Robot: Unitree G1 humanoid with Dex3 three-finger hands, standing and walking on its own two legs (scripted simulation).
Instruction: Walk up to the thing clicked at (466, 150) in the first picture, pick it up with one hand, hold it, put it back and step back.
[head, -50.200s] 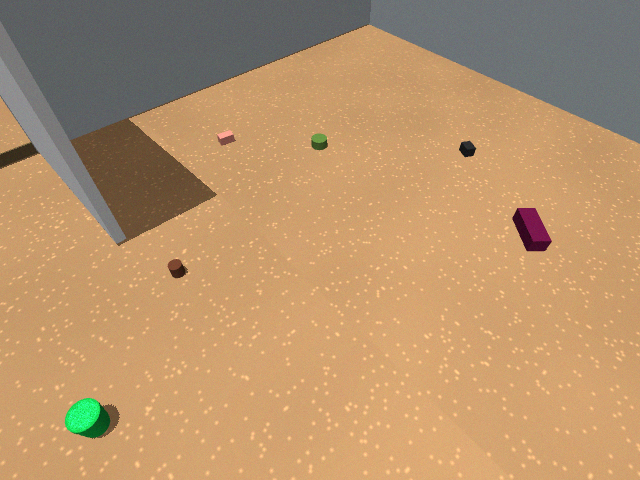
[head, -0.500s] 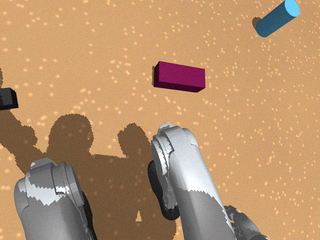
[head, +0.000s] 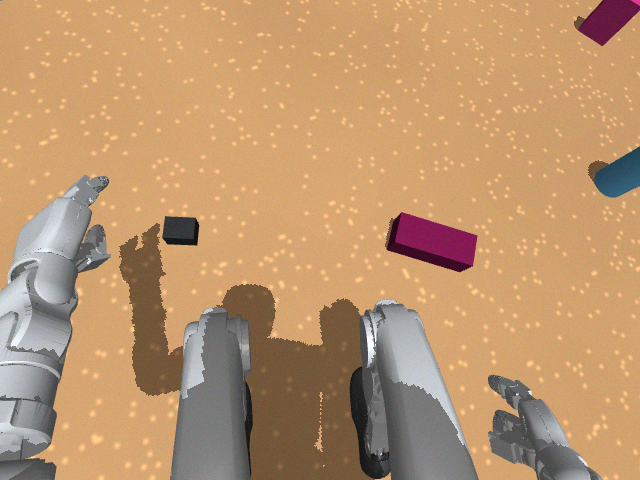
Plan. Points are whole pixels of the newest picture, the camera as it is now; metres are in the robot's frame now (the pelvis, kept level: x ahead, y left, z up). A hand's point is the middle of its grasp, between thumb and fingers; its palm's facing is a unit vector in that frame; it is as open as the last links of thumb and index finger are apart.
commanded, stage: home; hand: left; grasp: from above
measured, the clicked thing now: (181, 231) +0.52 +0.25 -0.43
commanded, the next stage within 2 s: none
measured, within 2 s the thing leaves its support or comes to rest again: neither
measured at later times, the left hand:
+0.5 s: hand (68, 327) +0.27 +0.20 +0.11, palm faces +0.10 -0.96 -0.27, open 7.4 cm
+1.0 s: hand out of the picture +0.22 +0.19 +0.22, palm faces +0.16 -0.97 -0.20, open 7.4 cm
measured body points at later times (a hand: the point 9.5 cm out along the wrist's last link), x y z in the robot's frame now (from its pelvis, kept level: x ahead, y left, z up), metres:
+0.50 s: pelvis +0.05 -0.01 +0.19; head +0.13 +0.01 +0.63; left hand +0.26 +0.25 +0.13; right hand +0.22 -0.24 +0.10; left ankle +0.08 +0.12 -0.42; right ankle +0.09 -0.15 -0.42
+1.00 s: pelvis +0.08 -0.01 +0.26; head +0.10 -0.01 +0.71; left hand +0.21 +0.24 +0.23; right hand +0.28 -0.23 +0.20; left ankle +0.08 +0.12 -0.42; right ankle +0.09 -0.15 -0.42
